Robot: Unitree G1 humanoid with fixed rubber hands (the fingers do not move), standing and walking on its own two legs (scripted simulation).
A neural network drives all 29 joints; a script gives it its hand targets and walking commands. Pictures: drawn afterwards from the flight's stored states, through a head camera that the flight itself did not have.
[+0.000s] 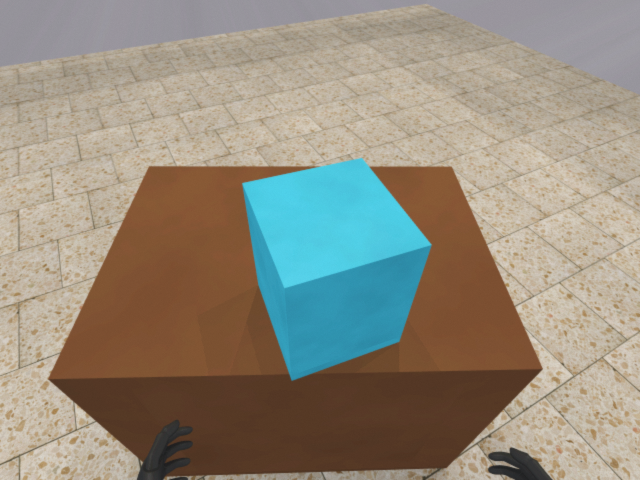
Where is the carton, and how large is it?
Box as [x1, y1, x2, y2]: [242, 158, 431, 380]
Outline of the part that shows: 361,158 242,183 258,284 292,380 398,341 431,245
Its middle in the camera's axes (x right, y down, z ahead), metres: +0.01 +0.04 +0.63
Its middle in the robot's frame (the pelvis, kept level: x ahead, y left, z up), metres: +0.46 +0.00 -0.01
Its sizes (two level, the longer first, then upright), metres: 0.210 0.200 0.250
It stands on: a pedestal, 0.64 m high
